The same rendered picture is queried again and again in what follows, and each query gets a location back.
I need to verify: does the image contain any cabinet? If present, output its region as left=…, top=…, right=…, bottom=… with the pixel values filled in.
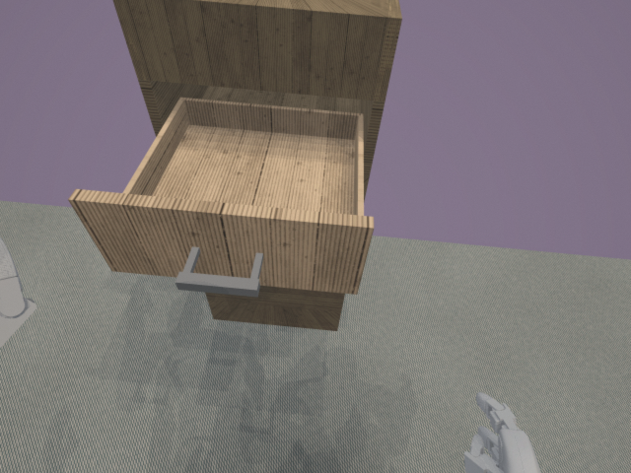
left=113, top=0, right=402, bottom=331

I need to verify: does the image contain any handle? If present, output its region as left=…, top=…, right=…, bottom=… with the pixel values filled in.
left=175, top=246, right=263, bottom=298

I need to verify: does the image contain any left robot hand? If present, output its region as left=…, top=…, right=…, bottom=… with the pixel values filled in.
left=0, top=237, right=36, bottom=348

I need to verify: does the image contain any drawer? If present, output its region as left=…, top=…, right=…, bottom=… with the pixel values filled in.
left=68, top=98, right=374, bottom=295

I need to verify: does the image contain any right robot hand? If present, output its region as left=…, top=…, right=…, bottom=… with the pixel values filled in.
left=464, top=392, right=541, bottom=473

